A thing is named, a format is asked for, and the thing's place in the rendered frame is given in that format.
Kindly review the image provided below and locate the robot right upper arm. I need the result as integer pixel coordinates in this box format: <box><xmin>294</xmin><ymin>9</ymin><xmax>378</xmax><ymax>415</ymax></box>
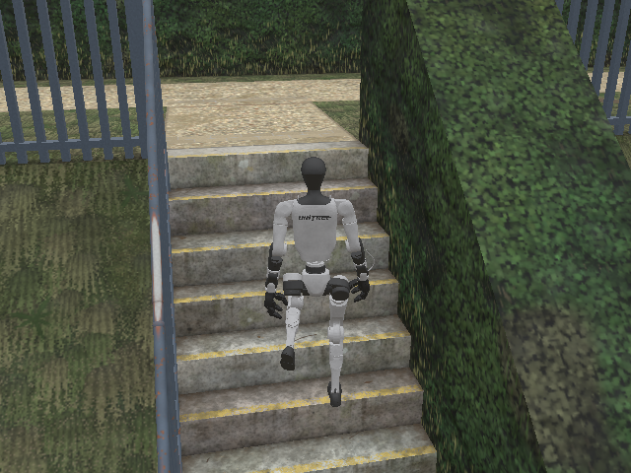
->
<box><xmin>334</xmin><ymin>199</ymin><xmax>361</xmax><ymax>253</ymax></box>

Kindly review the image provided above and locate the robot right foot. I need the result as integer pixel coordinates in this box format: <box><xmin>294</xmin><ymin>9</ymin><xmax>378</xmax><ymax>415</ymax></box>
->
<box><xmin>327</xmin><ymin>381</ymin><xmax>342</xmax><ymax>407</ymax></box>

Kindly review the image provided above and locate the left robot forearm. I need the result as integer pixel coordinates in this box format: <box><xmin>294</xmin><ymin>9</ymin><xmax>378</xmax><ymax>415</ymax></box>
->
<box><xmin>265</xmin><ymin>242</ymin><xmax>283</xmax><ymax>293</ymax></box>

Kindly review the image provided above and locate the right robot hand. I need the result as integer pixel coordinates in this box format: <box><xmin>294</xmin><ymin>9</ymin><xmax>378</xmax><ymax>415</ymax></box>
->
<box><xmin>349</xmin><ymin>277</ymin><xmax>370</xmax><ymax>303</ymax></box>

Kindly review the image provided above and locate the right robot forearm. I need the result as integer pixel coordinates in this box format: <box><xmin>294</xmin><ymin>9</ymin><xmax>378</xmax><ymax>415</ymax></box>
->
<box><xmin>351</xmin><ymin>238</ymin><xmax>369</xmax><ymax>281</ymax></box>

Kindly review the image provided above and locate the left robot hand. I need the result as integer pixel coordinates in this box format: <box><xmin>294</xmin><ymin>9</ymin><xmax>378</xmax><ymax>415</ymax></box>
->
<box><xmin>264</xmin><ymin>292</ymin><xmax>288</xmax><ymax>319</ymax></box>

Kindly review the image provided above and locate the robot left upper arm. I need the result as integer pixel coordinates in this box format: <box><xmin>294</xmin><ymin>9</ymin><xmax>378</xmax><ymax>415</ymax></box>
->
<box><xmin>272</xmin><ymin>200</ymin><xmax>294</xmax><ymax>257</ymax></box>

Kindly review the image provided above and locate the robot left shin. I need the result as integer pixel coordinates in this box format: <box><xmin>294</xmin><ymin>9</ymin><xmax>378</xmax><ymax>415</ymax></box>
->
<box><xmin>285</xmin><ymin>296</ymin><xmax>301</xmax><ymax>349</ymax></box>

